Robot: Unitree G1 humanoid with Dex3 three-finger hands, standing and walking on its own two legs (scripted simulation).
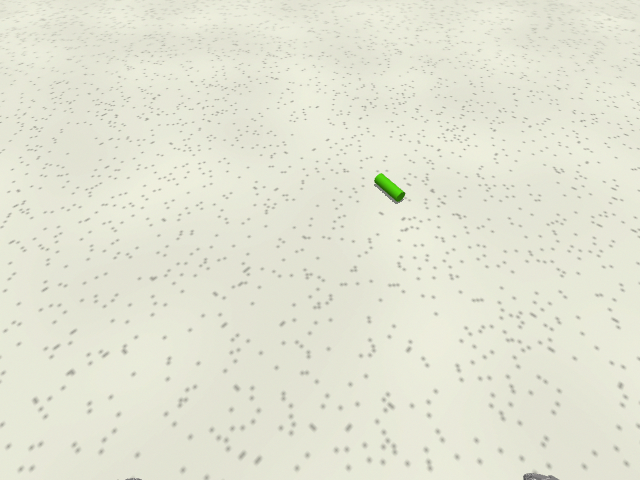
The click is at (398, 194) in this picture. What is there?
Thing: lying can
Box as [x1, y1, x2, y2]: [374, 173, 404, 201]
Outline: 378,174 375,177 374,181 397,201 400,200 403,197 404,192 381,173
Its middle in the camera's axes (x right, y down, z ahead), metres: +0.32 -0.23 +1.76
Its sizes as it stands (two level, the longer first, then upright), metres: 0.153 0.053 0.053
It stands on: the floor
